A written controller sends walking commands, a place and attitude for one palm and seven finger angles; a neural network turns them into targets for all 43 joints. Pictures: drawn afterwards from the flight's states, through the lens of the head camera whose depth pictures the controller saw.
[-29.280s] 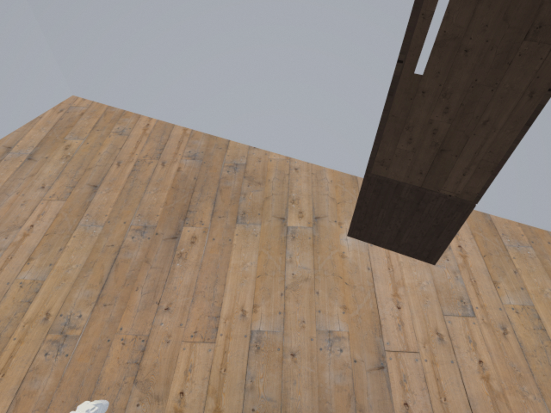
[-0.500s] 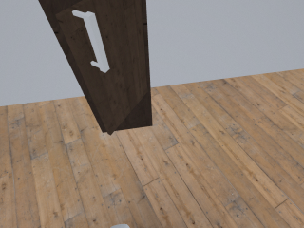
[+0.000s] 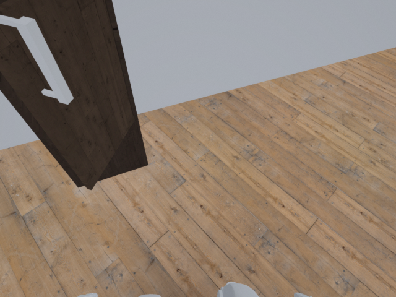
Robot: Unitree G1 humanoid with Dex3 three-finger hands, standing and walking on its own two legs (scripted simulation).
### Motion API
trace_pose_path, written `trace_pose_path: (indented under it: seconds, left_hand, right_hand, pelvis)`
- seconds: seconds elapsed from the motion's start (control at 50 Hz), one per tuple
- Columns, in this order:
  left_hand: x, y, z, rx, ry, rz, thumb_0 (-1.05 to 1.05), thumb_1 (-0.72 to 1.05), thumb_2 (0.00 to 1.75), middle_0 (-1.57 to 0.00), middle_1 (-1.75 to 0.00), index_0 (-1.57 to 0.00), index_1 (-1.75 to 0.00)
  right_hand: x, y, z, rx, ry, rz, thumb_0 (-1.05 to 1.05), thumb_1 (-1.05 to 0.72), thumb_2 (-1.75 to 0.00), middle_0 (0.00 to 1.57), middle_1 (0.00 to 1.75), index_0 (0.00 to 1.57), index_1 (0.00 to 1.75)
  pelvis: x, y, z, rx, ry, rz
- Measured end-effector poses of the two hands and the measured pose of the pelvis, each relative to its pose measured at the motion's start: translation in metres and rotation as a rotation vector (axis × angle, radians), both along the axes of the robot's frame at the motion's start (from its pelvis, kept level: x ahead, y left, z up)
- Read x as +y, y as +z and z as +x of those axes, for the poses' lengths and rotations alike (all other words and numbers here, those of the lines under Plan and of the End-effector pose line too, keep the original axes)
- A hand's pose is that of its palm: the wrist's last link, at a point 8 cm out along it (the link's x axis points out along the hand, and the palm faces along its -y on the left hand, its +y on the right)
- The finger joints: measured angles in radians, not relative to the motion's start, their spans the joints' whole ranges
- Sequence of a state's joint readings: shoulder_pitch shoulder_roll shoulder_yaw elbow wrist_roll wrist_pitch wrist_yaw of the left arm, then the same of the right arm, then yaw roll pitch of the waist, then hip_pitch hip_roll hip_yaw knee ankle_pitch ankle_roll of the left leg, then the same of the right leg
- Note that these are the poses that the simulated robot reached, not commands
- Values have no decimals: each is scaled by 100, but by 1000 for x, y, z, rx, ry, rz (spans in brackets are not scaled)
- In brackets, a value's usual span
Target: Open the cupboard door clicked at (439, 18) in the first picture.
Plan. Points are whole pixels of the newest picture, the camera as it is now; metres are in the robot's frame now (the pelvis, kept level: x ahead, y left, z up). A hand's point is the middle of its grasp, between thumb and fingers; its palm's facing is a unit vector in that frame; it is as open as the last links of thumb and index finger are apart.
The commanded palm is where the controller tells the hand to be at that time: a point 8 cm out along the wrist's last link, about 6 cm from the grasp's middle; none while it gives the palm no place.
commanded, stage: walk to a spot facing it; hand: left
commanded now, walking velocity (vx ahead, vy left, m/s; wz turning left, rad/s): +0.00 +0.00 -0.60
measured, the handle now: (38, 64) +0.48 +0.37 +0.16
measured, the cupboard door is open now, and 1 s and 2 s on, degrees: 50 50 50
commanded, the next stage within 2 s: turn to face it in 1.94 s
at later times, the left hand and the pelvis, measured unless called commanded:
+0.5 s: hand (131, 292) +0.14 +0.16 -0.18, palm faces -0.25 -0.95 -0.20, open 7.4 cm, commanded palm none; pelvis +0.01 -0.01 -0.01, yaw -17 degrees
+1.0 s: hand (212, 230) +0.29 -0.02 -0.16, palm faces -0.57 -0.79 -0.21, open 7.4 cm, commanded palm none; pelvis +0.10 -0.12 +0.00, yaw -35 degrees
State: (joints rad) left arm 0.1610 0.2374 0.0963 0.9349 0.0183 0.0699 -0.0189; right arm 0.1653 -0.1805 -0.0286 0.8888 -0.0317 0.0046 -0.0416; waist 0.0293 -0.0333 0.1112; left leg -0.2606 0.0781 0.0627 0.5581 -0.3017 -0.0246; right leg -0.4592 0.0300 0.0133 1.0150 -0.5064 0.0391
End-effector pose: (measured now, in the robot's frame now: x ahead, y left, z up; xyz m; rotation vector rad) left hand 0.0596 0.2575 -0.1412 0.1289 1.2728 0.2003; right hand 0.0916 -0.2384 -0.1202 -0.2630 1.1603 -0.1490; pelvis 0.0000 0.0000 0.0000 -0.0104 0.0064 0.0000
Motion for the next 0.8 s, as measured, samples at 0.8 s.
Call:
trace_pose_path:
  seconds: [0.8]
  left_hand:
    - [-170, 19, 226, -125, -664, -42, 1, 91, 90, -19, -30, -19, -30]
  right_hand:
    - [-11, -9, -199, 253, -669, 116, 0, -91, -90, 20, 30, 20, 30]
  pelvis:
    - [-66, 1, 56, 14, -530, -3]
